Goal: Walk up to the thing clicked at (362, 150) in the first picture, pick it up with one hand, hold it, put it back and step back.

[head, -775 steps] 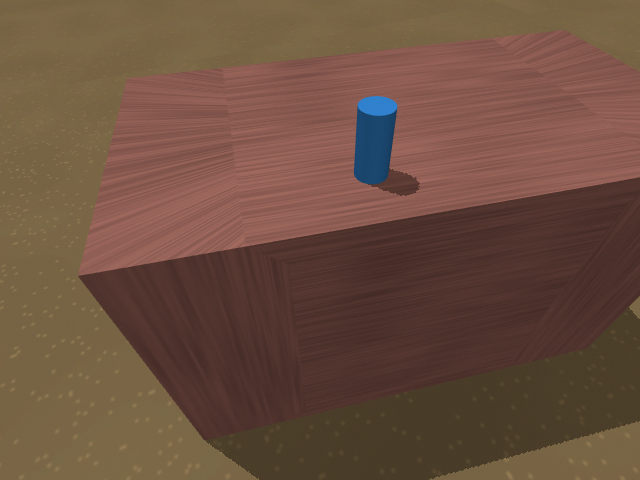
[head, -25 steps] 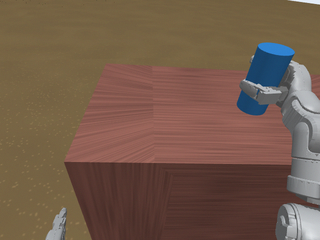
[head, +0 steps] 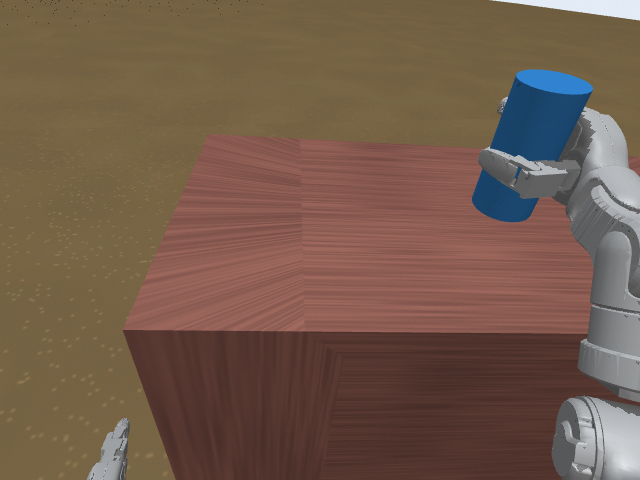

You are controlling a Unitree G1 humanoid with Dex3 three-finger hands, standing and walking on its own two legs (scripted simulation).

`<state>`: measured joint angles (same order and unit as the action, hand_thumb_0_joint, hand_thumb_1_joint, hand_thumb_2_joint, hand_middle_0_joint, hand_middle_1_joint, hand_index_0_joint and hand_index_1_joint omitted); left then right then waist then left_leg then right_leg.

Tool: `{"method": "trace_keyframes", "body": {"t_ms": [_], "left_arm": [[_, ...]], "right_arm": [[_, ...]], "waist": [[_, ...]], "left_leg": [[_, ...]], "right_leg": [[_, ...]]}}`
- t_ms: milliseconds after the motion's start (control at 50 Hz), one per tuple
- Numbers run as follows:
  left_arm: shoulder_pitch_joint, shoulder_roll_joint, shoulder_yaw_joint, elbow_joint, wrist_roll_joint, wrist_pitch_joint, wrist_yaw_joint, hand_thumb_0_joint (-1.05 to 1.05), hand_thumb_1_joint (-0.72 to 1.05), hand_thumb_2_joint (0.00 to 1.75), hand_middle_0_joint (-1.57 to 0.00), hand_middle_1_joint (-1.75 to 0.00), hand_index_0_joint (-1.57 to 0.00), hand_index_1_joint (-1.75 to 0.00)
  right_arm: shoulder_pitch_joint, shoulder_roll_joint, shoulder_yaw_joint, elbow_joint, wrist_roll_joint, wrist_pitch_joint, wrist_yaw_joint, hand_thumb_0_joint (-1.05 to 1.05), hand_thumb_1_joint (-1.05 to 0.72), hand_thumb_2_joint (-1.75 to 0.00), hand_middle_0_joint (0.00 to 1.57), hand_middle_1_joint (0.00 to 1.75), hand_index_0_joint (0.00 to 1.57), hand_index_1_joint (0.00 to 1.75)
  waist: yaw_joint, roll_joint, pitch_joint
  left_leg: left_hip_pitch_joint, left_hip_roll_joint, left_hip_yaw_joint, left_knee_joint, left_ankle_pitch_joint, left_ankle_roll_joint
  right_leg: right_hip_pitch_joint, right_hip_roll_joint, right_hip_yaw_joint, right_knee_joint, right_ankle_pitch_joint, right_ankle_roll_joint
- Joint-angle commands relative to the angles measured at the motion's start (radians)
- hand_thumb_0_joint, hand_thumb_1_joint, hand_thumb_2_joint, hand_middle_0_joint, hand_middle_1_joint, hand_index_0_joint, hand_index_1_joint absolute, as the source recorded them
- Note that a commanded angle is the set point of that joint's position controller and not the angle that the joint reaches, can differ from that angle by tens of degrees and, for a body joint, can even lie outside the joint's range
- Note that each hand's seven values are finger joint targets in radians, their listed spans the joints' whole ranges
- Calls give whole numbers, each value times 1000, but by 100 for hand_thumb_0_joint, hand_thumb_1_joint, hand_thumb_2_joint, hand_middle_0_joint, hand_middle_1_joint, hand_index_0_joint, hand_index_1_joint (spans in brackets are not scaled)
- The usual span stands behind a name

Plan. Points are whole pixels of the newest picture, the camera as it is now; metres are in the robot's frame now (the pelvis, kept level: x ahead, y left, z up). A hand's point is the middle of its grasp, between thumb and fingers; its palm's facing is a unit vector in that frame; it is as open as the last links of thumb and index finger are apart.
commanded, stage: hold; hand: right
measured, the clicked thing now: (524, 150) +0.35 -0.18 +0.32
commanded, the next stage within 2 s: none
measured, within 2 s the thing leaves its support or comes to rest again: neither
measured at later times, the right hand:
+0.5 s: hand (516, 144) +0.35 -0.16 +0.33, palm faces +0.14 +0.99 -0.01, open 9.3 cm
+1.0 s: hand (534, 144) +0.34 -0.18 +0.33, palm faces +0.16 +0.99 -0.02, open 9.3 cm
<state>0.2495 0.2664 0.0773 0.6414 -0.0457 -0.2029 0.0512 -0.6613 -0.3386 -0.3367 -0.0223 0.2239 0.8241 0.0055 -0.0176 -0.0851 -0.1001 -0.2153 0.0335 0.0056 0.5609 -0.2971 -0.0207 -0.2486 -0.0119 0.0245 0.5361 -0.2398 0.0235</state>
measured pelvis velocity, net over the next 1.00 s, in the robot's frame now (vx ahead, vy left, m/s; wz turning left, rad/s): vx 0.00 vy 0.00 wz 0.00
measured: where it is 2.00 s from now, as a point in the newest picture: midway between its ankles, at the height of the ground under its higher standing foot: outside the picture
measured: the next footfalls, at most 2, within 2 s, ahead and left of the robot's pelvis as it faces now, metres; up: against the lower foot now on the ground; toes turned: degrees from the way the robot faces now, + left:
none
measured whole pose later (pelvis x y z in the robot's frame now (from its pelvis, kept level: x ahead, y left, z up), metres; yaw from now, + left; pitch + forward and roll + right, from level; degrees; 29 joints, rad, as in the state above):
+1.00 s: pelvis +0.00 +0.00 +0.00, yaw +0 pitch -3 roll +0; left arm 0.23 0.27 0.07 0.69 -0.05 -0.23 0.05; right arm -0.67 -0.36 -0.36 -0.09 0.24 0.91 0.01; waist -0.02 -0.09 -0.11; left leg -0.21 0.04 0.01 0.56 -0.30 -0.02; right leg -0.25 -0.01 0.03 0.54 -0.24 0.02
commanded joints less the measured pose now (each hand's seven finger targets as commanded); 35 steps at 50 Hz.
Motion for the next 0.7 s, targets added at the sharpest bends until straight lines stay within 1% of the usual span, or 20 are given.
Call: {"method": "trace_keyframes", "body": {"t_ms": [0,20,40,80,140,160,200,260,300,320,380,420,440,480,520,560,580,620,640,680], "left_arm": [[-179,101,12,-182,-4,-70,-1,0,-54,4,-4,-5,-5,-5],[-159,100,14,-158,-2,-68,-3,0,-55,5,-5,-5,-4,-5],[-171,113,22,-171,-4,-70,-3,0,-55,5,-5,-5,-4,-5],[-176,119,31,-157,-4,-74,-5,0,-54,4,-5,-5,-5,-5],[-159,105,13,-155,-6,-69,-8,0,-55,5,-5,-5,-4,-5],[-166,113,20,-166,-8,-73,-6,0,-55,5,-5,-5,-5,-5],[-167,148,54,-167,-6,-73,3,0,-55,5,-5,-5,-5,-5],[-172,130,36,-137,-9,-74,4,0,-55,5,-5,-5,-5,-5],[-187,117,16,-151,-9,-76,3,0,-54,4,-5,-5,-5,-5],[-188,127,29,-153,-6,-76,3,0,-54,4,-5,-5,-5,-5],[-177,103,-1,-146,-4,-73,0,0,-54,4,-5,-5,-5,-5],[-171,126,26,-151,-4,-73,1,0,-54,4,-5,-5,-5,-5],[-166,109,8,-156,-4,-73,-1,0,-54,4,-5,-5,-5,-5],[-180,118,22,-153,-3,-74,0,0,-54,4,-5,-5,-5,-5],[-175,107,9,-147,-3,-70,-2,0,-54,4,-5,-5,-5,-5],[-178,112,19,-170,-6,-72,3,0,-55,5,-5,-5,-5,-5],[-168,130,33,-164,-5,-68,4,0,-55,5,-5,-5,-5,-5],[-188,115,15,-156,-8,-67,4,0,-54,4,-5,-5,-5,-5],[-190,135,35,-147,-8,-69,9,0,-55,5,-5,-5,-5,-5],[-197,113,10,-137,-7,-69,7,0,-54,4,-5,-5,-5,-5]], "right_arm": [[-534,-242,-70,-245,7,-79,-2,0,-31,-134,132,147,136,147],[-535,-231,-58,-257,8,-78,0,0,-32,-134,132,146,136,146],[-507,-241,-71,-220,9,-68,-1,0,-32,-136,133,148,137,148],[-518,-245,-71,-260,12,-67,0,0,-31,-135,133,147,137,147],[-528,-252,-78,-270,16,-61,0,0,-32,-134,132,146,136,146],[-569,-253,-70,-329,19,-62,-1,0,-33,-135,133,146,137,146],[-540,-245,-73,-263,20,-47,-3,0,-32,-134,131,145,135,145],[-552,-219,-48,-256,23,-31,1,0,-29,-132,129,143,133,143],[-492,-213,-62,-164,21,-5,-3,0,-28,-132,129,144,133,144],[-538,-215,-51,-236,20,-10,-3,0,-27,-131,128,143,132,143],[-506,-231,-72,-208,16,-8,-6,0,-27,-133,130,145,134,145],[-520,-263,-102,-224,17,-16,-8,0,-24,-133,130,145,134,145],[-532,-253,-86,-251,16,-19,-7,0,-26,-133,130,145,135,145],[-516,-270,-111,-255,16,-24,-12,0,-27,-134,131,146,136,146],[-539,-273,-101,-300,15,-37,-13,0,-26,-132,130,145,134,145],[-549,-281,-103,-335,15,-43,-12,0,-26,-131,129,143,133,143],[-537,-267,-88,-307,13,-40,-12,0,-24,-132,128,144,133,144],[-509,-228,-57,-296,19,-33,0,0,-25,-131,128,143,132,143],[-482,-237,-71,-254,18,-23,2,0,-24,-131,127,142,131,142],[-569,-252,-62,-365,19,-29,5,0,-25,-129,126,140,130,140]], "waist": [[-13,42,-203],[-5,46,-203],[-6,77,-184],[-8,35,-195],[-9,65,-192],[-6,60,-197],[12,111,-182],[5,81,-154],[-3,97,-140],[1,87,-170],[-16,99,-165],[-12,107,-207],[-12,85,-199],[-19,91,-199],[-17,73,-199],[-8,81,-223],[0,101,-220],[-7,71,-180],[-6,81,-176],[-4,30,-191]], "left_leg": [[-43,-35,60,-105,157,14],[-39,-35,60,-105,169,13],[-39,-37,61,-108,161,11],[-40,-34,58,-105,159,12],[-37,-36,62,-107,165,11],[-42,-33,57,-112,154,11],[-53,-30,53,-122,146,4],[-67,-28,52,-123,133,5],[-54,-30,59,-124,135,3],[-46,-27,56,-123,140,4],[-33,-27,57,-119,155,4],[-23,-30,61,-111,184,5],[-25,-27,57,-110,195,4],[-18,-25,55,-110,189,3],[-22,-23,50,-114,171,4],[-22,-24,47,-109,194,4],[-30,-28,50,-107,198,4],[-38,-26,50,-113,171,6],[-46,-29,54,-114,162,7],[-52,-28,52,-118,124,12]], "right_leg": [[139,24,-30,-59,140,-31],[144,24,-29,-60,152,-31],[125,25,-29,-63,139,-34],[138,26,-31,-62,137,-32],[130,25,-28,-62,146,-34],[133,29,-32,-61,134,-34],[133,30,-33,-62,116,-39],[129,32,-31,-65,105,-38],[116,32,-29,-67,110,-39],[122,35,-30,-66,111,-39],[111,36,-32,-63,132,-37],[133,32,-29,-57,162,-37],[132,36,-35,-51,168,-37],[122,37,-37,-52,159,-38],[121,38,-37,-52,142,-38],[139,36,-37,-47,162,-38],[139,33,-34,-47,165,-40],[125,35,-32,-53,142,-39],[131,30,-29,-58,141,-37],[135,33,-31,-64,106,-35]]}}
